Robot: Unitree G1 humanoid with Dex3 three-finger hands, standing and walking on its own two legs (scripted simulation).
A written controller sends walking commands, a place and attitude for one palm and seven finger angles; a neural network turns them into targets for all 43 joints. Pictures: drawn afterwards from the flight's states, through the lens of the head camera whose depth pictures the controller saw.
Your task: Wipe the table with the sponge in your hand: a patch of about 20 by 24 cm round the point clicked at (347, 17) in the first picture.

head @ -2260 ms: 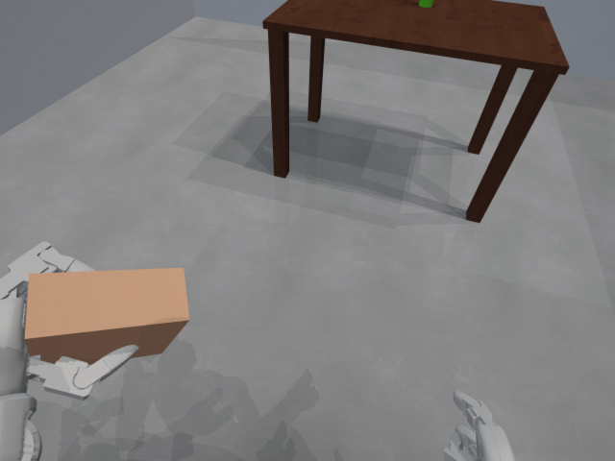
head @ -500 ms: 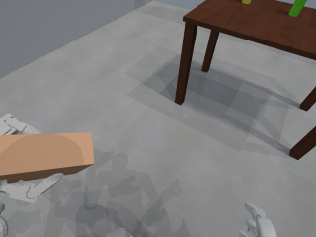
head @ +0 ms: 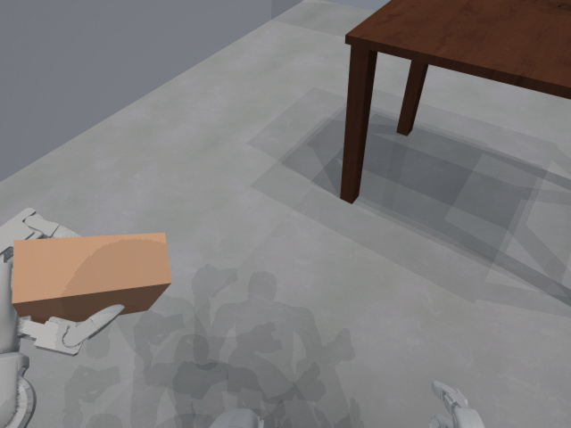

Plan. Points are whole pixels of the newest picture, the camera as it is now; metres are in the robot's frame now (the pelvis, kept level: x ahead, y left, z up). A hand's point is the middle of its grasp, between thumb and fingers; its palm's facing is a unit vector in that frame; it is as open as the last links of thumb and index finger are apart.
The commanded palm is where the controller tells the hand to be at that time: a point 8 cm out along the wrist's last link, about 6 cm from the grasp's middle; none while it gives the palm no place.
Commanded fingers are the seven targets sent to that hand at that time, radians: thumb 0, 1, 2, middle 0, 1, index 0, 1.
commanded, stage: walk to a spot facing it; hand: left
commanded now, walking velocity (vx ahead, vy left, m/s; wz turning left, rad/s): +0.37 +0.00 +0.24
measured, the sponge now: (116, 280) +0.24 +0.20 +0.16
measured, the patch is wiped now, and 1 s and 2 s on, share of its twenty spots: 0.00 0.00 0.00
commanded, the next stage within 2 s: turn to face it in 1.78 s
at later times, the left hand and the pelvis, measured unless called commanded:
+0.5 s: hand (107, 182) +0.35 +0.23 +0.20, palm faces +0.44 -0.79 -0.43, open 9.7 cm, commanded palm +0.28 +0.28 +0.19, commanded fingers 0.00 0.10 1.30 -1.20 -1.60 -1.20 -1.60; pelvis +0.14 -0.01 +0.01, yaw +4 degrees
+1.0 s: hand (123, 138) +0.44 +0.25 +0.19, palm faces +0.60 -0.69 -0.42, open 9.7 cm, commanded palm +0.37 +0.28 +0.19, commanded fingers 0.00 0.10 1.30 -1.20 -1.60 -1.20 -1.60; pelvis +0.28 -0.02 -0.01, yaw +13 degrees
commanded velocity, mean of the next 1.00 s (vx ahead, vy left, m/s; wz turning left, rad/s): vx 0.37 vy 0.00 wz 0.28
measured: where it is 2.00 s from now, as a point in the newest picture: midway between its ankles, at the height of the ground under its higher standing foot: (315, 336)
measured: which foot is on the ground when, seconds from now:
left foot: up 0.00-0.26, down 0.28-0.62, up 0.64-0.94, down 0.96-1.00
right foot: down 0.00-0.28, up 0.30-0.60, down 0.62-0.96, up 0.98-1.00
